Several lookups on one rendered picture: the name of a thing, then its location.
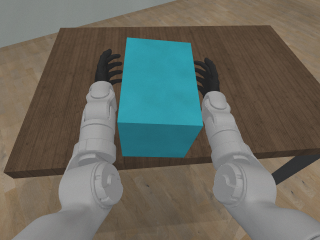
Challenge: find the robot right hand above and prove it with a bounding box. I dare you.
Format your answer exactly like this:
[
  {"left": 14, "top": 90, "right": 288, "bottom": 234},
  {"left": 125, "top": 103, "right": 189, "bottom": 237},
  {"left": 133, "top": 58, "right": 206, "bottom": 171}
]
[{"left": 193, "top": 57, "right": 220, "bottom": 99}]

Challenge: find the robot left hand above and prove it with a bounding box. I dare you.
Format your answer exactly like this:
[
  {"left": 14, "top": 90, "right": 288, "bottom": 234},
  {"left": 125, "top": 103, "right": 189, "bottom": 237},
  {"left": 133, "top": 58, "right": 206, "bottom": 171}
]
[{"left": 94, "top": 49, "right": 123, "bottom": 85}]

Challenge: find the robot right upper arm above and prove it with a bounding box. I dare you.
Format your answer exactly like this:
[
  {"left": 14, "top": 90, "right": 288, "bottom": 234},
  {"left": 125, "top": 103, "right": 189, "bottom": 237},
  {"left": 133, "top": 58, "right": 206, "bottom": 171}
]
[{"left": 212, "top": 161, "right": 320, "bottom": 240}]

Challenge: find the right robot forearm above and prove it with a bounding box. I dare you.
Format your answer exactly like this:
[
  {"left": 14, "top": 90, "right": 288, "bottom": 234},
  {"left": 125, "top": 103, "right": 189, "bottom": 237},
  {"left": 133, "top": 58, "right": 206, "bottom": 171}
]
[{"left": 201, "top": 91, "right": 265, "bottom": 171}]

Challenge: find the carton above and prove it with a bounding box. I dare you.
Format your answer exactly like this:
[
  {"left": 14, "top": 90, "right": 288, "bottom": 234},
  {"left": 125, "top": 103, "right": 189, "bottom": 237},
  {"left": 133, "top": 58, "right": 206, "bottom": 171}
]
[{"left": 117, "top": 37, "right": 203, "bottom": 158}]

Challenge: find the robot left upper arm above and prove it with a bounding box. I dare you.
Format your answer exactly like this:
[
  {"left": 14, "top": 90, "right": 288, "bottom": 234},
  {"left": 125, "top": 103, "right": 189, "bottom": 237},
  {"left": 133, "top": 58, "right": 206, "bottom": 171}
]
[{"left": 12, "top": 161, "right": 124, "bottom": 240}]

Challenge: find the left robot forearm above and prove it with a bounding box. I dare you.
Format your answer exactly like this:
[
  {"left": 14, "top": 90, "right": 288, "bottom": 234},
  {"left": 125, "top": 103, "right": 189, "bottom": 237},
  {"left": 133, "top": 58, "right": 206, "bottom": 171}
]
[{"left": 58, "top": 81, "right": 118, "bottom": 199}]

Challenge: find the table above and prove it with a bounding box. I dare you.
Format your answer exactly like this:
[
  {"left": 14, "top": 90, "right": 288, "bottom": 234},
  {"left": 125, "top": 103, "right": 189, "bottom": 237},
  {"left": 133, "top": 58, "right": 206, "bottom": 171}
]
[{"left": 3, "top": 25, "right": 320, "bottom": 185}]

